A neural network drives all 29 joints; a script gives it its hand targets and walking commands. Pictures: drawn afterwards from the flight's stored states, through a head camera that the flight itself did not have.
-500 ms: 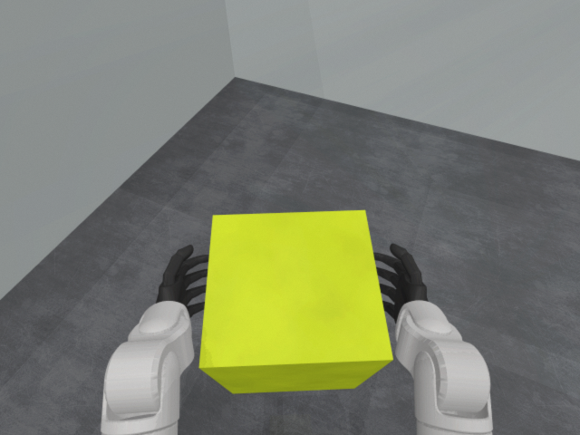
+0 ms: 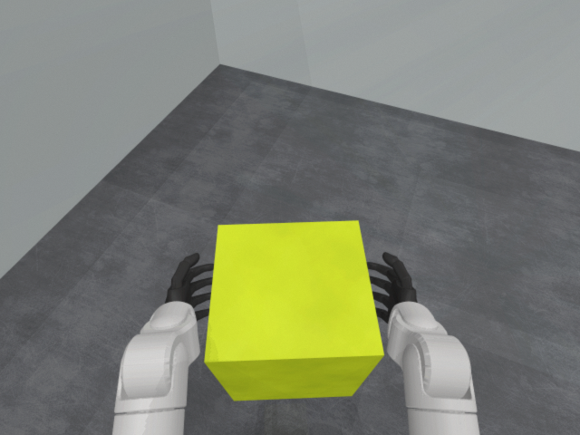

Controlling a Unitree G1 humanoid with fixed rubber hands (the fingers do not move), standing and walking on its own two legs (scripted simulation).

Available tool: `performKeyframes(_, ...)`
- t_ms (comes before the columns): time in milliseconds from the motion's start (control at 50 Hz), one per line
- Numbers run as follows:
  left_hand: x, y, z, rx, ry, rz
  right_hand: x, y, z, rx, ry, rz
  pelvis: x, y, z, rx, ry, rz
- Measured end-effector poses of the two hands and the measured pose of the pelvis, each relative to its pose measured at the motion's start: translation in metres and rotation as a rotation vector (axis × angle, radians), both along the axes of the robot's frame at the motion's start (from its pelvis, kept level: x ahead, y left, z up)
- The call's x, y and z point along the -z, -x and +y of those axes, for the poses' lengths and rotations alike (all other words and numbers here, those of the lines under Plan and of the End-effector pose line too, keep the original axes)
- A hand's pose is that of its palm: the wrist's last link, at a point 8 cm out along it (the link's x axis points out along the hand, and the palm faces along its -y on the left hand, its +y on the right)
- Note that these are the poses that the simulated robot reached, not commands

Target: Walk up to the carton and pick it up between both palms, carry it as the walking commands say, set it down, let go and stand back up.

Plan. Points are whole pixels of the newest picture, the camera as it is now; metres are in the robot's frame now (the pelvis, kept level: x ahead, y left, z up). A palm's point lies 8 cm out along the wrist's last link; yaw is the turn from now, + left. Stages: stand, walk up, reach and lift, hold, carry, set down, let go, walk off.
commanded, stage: carry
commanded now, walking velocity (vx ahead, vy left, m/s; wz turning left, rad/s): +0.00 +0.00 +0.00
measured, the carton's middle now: (291, 318) +0.29 -0.01 -0.05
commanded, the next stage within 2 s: none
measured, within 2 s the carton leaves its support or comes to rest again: neither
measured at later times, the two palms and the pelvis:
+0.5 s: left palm (157, 321) +0.26 +0.16 +0.05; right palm (383, 312) +0.26 -0.13 +0.04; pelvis -0.01 +0.02 +0.00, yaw +1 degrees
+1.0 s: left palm (157, 375) +0.19 +0.15 +0.04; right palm (400, 365) +0.19 -0.14 +0.03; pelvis -0.08 +0.01 +0.00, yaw +1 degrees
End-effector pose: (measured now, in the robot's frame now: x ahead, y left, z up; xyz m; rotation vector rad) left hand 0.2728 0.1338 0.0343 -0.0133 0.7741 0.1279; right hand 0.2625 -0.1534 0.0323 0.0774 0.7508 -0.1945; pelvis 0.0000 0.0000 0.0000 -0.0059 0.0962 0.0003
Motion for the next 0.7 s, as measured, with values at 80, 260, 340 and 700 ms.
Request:
performKeyframes(80, -0.002, 0.006, 0.001, -0.01, 0.007, -0.025, -0.003, 0.003, 0.001, 0.0, -0.005, -0.025, 0.001, 0.003, 0.0, -0.001, -0.012, 0.0)
performKeyframes(260, 0.007, 0.016, 0.015, -0.037, 0.04, -0.057, -0.013, 0.001, 0.017, -0.046, 0.055, -0.061, 0.006, -0.002, 0.006, -0.004, -0.002, -0.031)
performKeyframes(340, -0.006, 0.013, 0.02, -0.039, -0.004, -0.087, -0.014, -0.003, 0.021, -0.058, 0.025, -0.091, 0.006, -0.002, 0.009, -0.009, 0.004, -0.036)
performKeyframes(700, 0.012, 0.055, 0.023, -0.023, -0.015, -0.003, 0.001, 0.04, 0.024, -0.073, 0.061, -0.007, 0.003, 0.044, 0.012, -0.019, -0.001, -0.067)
